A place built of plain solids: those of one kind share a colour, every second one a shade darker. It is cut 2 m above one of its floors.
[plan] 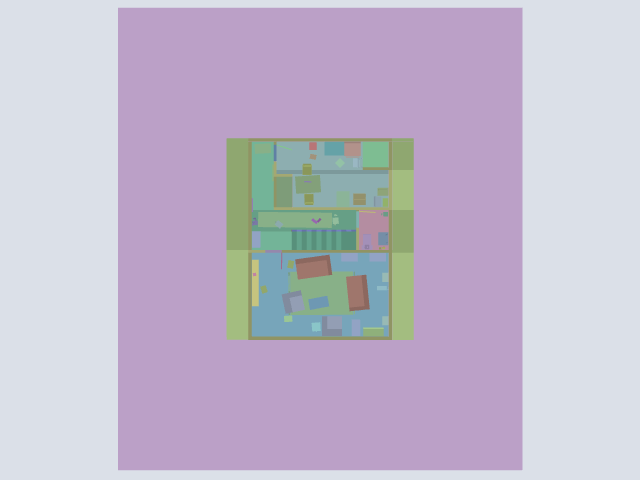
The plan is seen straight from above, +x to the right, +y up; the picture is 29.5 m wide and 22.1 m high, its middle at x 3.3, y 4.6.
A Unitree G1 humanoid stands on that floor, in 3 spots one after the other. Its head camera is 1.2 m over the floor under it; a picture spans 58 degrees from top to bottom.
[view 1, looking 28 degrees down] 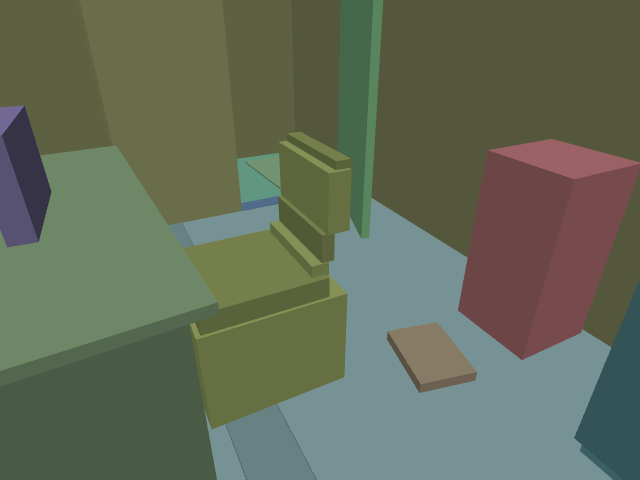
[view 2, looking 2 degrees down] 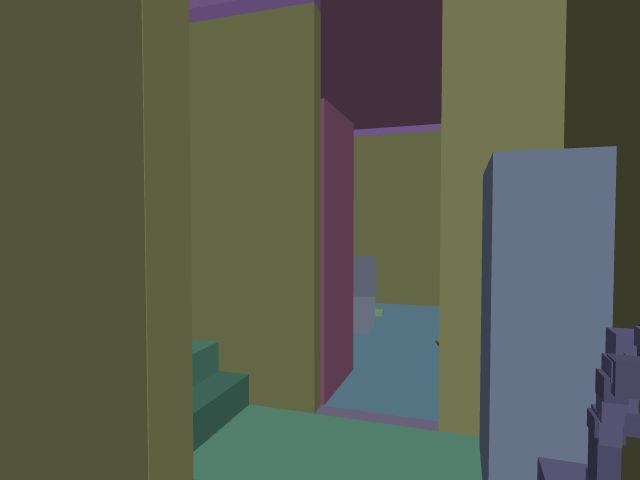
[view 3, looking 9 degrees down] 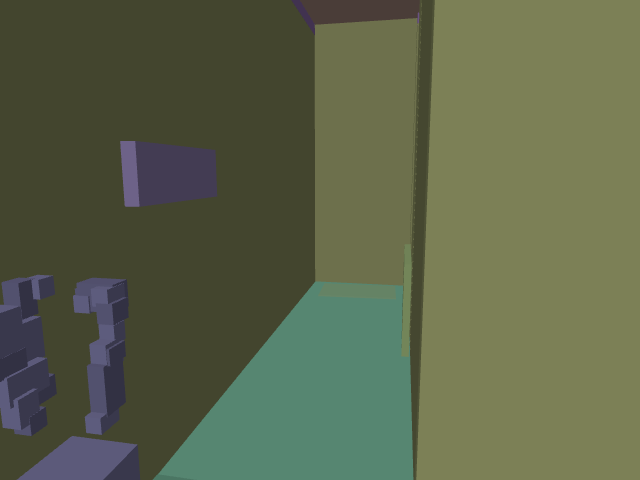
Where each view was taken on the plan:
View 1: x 3.92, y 7.47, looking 153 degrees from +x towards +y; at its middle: chair_kitchen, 1.34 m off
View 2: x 0.67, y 6.71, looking -72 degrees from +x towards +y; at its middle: wall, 2.83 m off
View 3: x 1.10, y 4.57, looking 101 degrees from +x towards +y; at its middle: wall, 4.71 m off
